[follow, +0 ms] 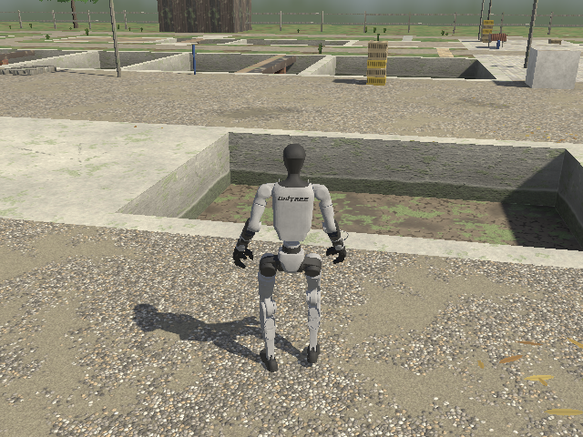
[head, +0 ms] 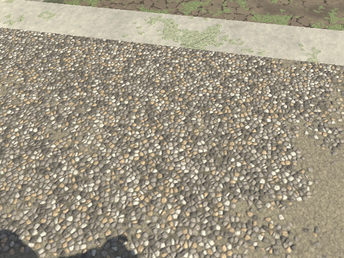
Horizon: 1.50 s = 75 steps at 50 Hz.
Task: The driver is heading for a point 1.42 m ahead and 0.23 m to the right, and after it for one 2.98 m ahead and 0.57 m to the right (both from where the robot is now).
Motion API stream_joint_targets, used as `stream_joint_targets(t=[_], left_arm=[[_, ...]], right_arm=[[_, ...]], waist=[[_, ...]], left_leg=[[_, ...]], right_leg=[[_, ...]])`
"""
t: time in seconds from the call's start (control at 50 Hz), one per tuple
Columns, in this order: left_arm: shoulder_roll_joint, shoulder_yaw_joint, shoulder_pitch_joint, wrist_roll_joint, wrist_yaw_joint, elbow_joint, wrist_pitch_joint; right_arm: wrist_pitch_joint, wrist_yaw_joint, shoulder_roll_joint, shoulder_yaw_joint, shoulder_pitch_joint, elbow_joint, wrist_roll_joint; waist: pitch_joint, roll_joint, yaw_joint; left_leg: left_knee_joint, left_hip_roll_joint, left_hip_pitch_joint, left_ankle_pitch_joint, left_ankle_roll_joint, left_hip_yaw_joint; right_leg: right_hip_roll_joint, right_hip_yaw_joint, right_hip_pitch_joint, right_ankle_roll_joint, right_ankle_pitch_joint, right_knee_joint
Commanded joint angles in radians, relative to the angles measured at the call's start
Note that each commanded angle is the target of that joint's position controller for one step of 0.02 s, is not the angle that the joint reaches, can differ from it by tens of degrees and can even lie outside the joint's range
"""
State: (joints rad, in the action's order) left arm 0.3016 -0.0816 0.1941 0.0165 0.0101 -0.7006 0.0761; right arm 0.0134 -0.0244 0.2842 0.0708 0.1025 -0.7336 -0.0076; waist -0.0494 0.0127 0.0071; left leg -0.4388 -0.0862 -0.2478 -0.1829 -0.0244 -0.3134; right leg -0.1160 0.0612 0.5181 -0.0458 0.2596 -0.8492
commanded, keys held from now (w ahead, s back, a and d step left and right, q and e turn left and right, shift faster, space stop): e+shift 0.34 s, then shift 0.48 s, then q+shift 0.18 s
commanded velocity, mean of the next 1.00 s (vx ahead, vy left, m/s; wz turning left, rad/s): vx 0.02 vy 0.00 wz -0.46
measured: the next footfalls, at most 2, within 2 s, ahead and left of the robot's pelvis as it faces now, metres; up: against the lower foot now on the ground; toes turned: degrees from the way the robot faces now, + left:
right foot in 0.06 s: +0.08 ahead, -0.13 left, +0.00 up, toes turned -10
left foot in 0.54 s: +0.17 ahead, +0.07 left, +0.00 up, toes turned -31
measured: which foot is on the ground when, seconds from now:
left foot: down 0.00-0.06, up 0.08-0.52, down 0.54-0.90, up 0.92-1.00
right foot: up 0.00-0.04, down 0.06-0.54, up 0.56-0.84, down 0.86-1.00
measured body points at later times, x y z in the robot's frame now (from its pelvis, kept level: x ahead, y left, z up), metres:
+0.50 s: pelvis +0.05 -0.02 +0.00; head +0.08 -0.04 +0.45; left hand +0.35 +0.16 -0.06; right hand +0.09 -0.35 -0.10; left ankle +0.14 +0.10 -0.72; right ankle +0.04 -0.12 -0.74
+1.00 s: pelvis +0.06 -0.01 +0.00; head +0.07 -0.03 +0.44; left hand +0.31 +0.16 -0.10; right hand +0.05 -0.31 -0.12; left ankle +0.12 +0.09 -0.72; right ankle -0.03 -0.12 -0.74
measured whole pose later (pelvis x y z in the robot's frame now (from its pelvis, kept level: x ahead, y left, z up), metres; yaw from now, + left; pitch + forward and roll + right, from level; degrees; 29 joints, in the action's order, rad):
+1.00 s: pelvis +0.06 -0.01 +0.00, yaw -25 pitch +1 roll -1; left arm 0.26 -0.05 0.20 -0.02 -0.04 -0.63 0.03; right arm -0.01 0.01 0.28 0.05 0.18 -0.77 0.02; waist -0.03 -0.03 -0.03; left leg -0.72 0.00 -0.38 -0.37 0.01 0.03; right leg -0.01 0.01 0.21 -0.01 0.33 -0.53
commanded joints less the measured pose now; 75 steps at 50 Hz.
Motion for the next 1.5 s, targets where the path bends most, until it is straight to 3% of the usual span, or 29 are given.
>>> stream_joint_targets(t=[0.02, 0.06, 0.08, 0.1, 0.12, 0.16, 0.22, 0.32, 0.52, 0.54, 0.56, 0.58, 0.6, 0.64, 0.74, 0.8, 0.84, 0.88, 0.9, 0.98, 1.02, 1.08, 1.18, 1.2, 1.22, 1.24, 1.26, 1.3, 1.5], left_arm=[[0.088, -0.032, 0.018, 0.002, 0.018, 0.087, 0.006], [0.118, -0.054, 0.080, -0.011, 0.006, 0.076, 0.003], [0.246, -0.092, 0.133, -0.016, -0.017, 0.078, -0.007], [0.334, -0.099, 0.112, -0.034, -0.020, 0.110, -0.028], [0.301, -0.093, 0.140, -0.048, -0.002, 0.116, -0.065], [0.250, -0.079, 0.073, -0.013, -0.004, 0.118, -0.095], [0.173, -0.052, -0.028, 0.000, -0.039, 0.170, -0.069], [0.203, -0.067, 0.000, 0.003, -0.061, 0.195, -0.051], [0.155, -0.029, -0.059, -0.005, -0.034, 0.227, -0.033], [0.125, -0.019, -0.030, -0.013, -0.034, 0.223, -0.035], [0.082, -0.004, 0.040, -0.032, -0.033, 0.218, -0.041], [0.136, -0.021, -0.012, -0.026, -0.036, 0.247, -0.052], [0.205, -0.043, -0.018, -0.021, -0.040, 0.226, -0.056], [0.171, -0.042, -0.019, -0.014, -0.040, 0.189, -0.045], [0.030, 0.013, -0.051, -0.011, -0.026, 0.181, -0.045], [0.050, 0.006, -0.039, 0.000, -0.026, 0.158, -0.048], [0.040, 0.009, 0.002, -0.016, -0.028, 0.123, -0.050], [0.170, -0.021, 0.013, -0.043, -0.046, 0.135, -0.046], [0.166, -0.029, 0.029, -0.047, -0.042, 0.120, -0.045], [0.142, -0.033, 0.013, -0.037, -0.062, 0.134, -0.060], [0.128, -0.030, 0.007, -0.036, -0.071, 0.138, -0.074], [0.144, -0.043, -0.066, -0.018, -0.067, 0.142, -0.077], [0.139, -0.052, -0.073, 0.013, -0.045, 0.127, -0.074], [0.106, -0.045, -0.014, 0.005, -0.036, 0.110, -0.080], [0.025, -0.017, -0.045, -0.051, -0.034, 0.175, -0.082], [0.057, -0.017, -0.134, -0.045, -0.042, 0.201, -0.090], [0.096, -0.025, -0.168, -0.022, -0.048, 0.200, -0.094], [0.117, -0.034, -0.156, -0.032, -0.064, 0.169, -0.095], [0.075, -0.024, -0.165, -0.020, -0.047, 0.121, -0.098]], right_arm=[[-0.001, 0.011, 0.165, 0.049, -0.071, 0.061, 0.026], [-0.014, 0.020, 0.129, 0.048, -0.024, 0.026, 0.045], [-0.021, 0.023, 0.103, 0.045, 0.021, 0.024, 0.020], [-0.019, 0.015, 0.077, 0.033, -0.053, 0.096, -0.019], [-0.016, 0.007, 0.109, 0.039, -0.135, 0.111, -0.023], [-0.009, -0.009, 0.103, 0.043, -0.139, 0.097, 0.004], [0.001, -0.012, 0.116, 0.050, -0.105, 0.074, -0.009], [0.008, 0.002, 0.067, 0.029, -0.128, 0.059, 0.009], [0.026, 0.039, 0.105, 0.034, -0.015, 0.030, 0.004], [0.027, 0.038, 0.138, 0.039, -0.007, 0.036, -0.011], [0.021, 0.031, 0.196, 0.045, -0.031, 0.056, -0.024], [0.021, 0.029, 0.194, 0.044, -0.006, 0.039, -0.042], [0.024, 0.027, 0.169, 0.040, -0.015, 0.053, -0.026], [0.018, 0.017, 0.135, 0.028, -0.034, 0.058, 0.001], [-0.010, 0.009, 0.104, 0.011, -0.017, 0.039, 0.003], [-0.024, 0.011, 0.135, 0.017, 0.035, 0.025, 0.008], [-0.018, 0.017, 0.098, -0.001, 0.064, 0.009, 0.022], [0.013, 0.039, 0.091, -0.008, 0.086, 0.020, 0.006], [0.020, 0.040, 0.097, -0.007, 0.033, 0.032, 0.018], [-0.013, 0.032, 0.126, 0.020, 0.000, 0.065, 0.034], [-0.033, 0.038, 0.108, 0.028, -0.003, 0.088, 0.036], [-0.057, 0.052, 0.078, 0.021, 0.014, 0.103, 0.036], [-0.079, 0.069, 0.113, 0.052, 0.126, 0.114, 0.040], [-0.076, 0.052, 0.175, 0.079, 0.187, 0.109, 0.033], [-0.061, 0.034, 0.348, 0.113, 0.203, 0.143, 0.023], [-0.026, 0.053, 0.326, 0.096, 0.232, 0.163, -0.021], [-0.003, 0.056, 0.292, 0.084, 0.195, 0.165, -0.020], [-0.002, 0.033, 0.228, 0.065, 0.106, 0.169, 0.029], [-0.050, -0.025, 0.227, 0.063, 0.072, 0.210, 0.031]], waist=[[0.126, -0.116, 0.027], [0.114, -0.032, 0.047], [0.079, 0.226, 0.035], [0.068, 0.382, 0.002], [0.173, 0.220, 0.065], [0.149, 0.080, 0.011], [0.192, 0.100, -0.032], [0.207, 0.103, -0.006], [0.173, 0.152, -0.015], [0.173, 0.081, -0.003], [0.166, -0.152, 0.058], [0.115, -0.308, 0.033], [0.103, -0.213, 0.012], [0.100, -0.119, 0.012], [0.125, -0.187, -0.015], [0.142, -0.215, -0.036], [0.131, -0.182, -0.016], [0.144, 0.031, -0.049], [0.141, 0.134, -0.018], [0.047, 0.229, 0.013], [0.042, 0.180, 0.013], [0.058, 0.137, -0.003], [0.131, 0.100, -0.043], [0.139, -0.044, -0.060], [0.130, -0.386, -0.027], [0.263, -0.285, -0.096], [0.212, -0.179, -0.083], [0.138, -0.075, -0.033], [0.129, -0.129, -0.016]], left_leg=[[0.091, -0.306, 0.118, 0.167, -0.146, 0.146], [-0.097, -0.236, 0.084, 0.074, -0.050, 0.084], [-0.386, -0.113, -0.098, -0.145, 0.042, 0.010], [-0.661, 0.060, -0.457, -0.505, 0.122, 0.124], [-0.800, 0.082, -0.506, -0.497, 0.103, 0.315], [-0.770, 0.063, -0.533, -0.314, 0.056, 0.394], [-0.684, 0.081, -0.434, -0.175, 0.059, 0.411], [-0.413, 0.146, -0.369, -0.115, 0.091, 0.438], [-0.004, 0.105, -0.026, 0.032, 0.028, 0.383], [0.054, 0.010, 0.053, 0.124, -0.007, 0.474], [0.099, -0.166, 0.108, 0.323, -0.092, 0.660], [0.147, -0.294, 0.041, 0.357, -0.264, 0.856], [0.137, -0.292, 0.042, 0.306, -0.289, 0.842], [0.105, -0.187, 0.063, 0.242, -0.209, 0.683], [0.082, -0.077, 0.106, 0.289, -0.170, 0.501], [0.050, -0.099, 0.129, 0.304, -0.180, 0.524], [0.038, -0.075, 0.052, 0.271, -0.129, 0.529], [-0.024, 0.017, -0.111, 0.104, -0.022, 0.456], [-0.077, 0.076, -0.103, -0.045, 0.019, 0.380], [-0.389, 0.084, -0.271, -0.255, 0.032, 0.321], [-0.577, 0.033, -0.360, -0.403, 0.044, 0.342], [-0.498, 0.000, -0.295, -0.293, 0.062, 0.304], [-0.162, 0.100, -0.010, -0.053, 0.008, 0.190], [-0.040, 0.085, 0.146, 0.157, -0.048, 0.312], [0.011, -0.195, 0.314, 0.606, -0.222, 0.818], [0.085, -0.297, 0.296, 0.520, -0.371, 0.992], [0.098, -0.265, 0.273, 0.409, -0.348, 0.916], [0.088, -0.170, 0.206, 0.270, -0.243, 0.793], [0.084, -0.030, 0.119, 0.104, -0.170, 0.806]], right_leg=[[0.013, 0.040, -0.109, 0.053, 0.033, 0.130], [0.058, 0.025, -0.225, 0.117, -0.115, 0.319], [-0.082, -0.239, -0.332, 0.197, -0.556, 0.437], [-0.222, -0.601, -0.460, 0.382, -0.634, 0.478], [-0.242, -0.631, -0.472, 0.422, -0.516, 0.513], [-0.157, -0.503, -0.461, 0.319, -0.396, 0.507], [-0.090, -0.424, -0.394, 0.262, -0.424, 0.482], [-0.042, -0.476, -0.403, 0.249, -0.326, 0.458], [0.011, -0.544, -0.278, 0.203, -0.281, 0.353], [0.063, -0.503, -0.226, 0.156, -0.129, 0.293], [0.207, -0.348, -0.135, 0.092, 0.207, 0.110], [0.251, -0.256, -0.023, 0.038, 0.397, -0.065], [0.209, -0.270, 0.009, 0.010, 0.373, -0.229], [0.201, -0.267, 0.022, -0.019, 0.285, -0.316], [0.139, -0.135, -0.112, -0.048, 0.217, 0.015], [0.136, -0.083, -0.227, -0.038, 0.123, 0.280], [0.134, -0.097, -0.393, 0.002, -0.088, 0.533], [-0.018, -0.211, -0.521, 0.085, -0.312, 0.419], [-0.039, -0.221, -0.431, 0.137, -0.194, 0.432], [-0.193, -0.315, -0.385, 0.227, -0.289, 0.492], [-0.268, -0.315, -0.410, 0.271, -0.482, 0.487], [-0.212, -0.168, -0.390, 0.225, -0.482, 0.467], [-0.166, 0.009, -0.322, 0.132, -0.364, 0.258], [-0.092, 0.081, -0.189, 0.059, -0.203, 0.044], [0.086, 0.076, 0.173, -0.047, 0.426, -0.305], [0.141, -0.143, 0.236, -0.038, 0.487, -0.452], [0.122, -0.179, 0.255, -0.016, 0.413, -0.482], [0.085, -0.193, 0.252, 0.002, 0.238, -0.383], [0.186, -0.219, 0.125, -0.050, 0.019, -0.039]])
Keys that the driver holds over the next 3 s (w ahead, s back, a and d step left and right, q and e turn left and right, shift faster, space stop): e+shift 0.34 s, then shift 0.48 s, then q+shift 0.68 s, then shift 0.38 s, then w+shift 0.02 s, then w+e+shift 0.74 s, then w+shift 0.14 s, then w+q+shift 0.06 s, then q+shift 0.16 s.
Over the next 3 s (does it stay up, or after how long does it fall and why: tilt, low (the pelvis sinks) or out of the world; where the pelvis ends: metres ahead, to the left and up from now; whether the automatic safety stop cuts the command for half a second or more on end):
stays up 0.78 -0.19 -0.03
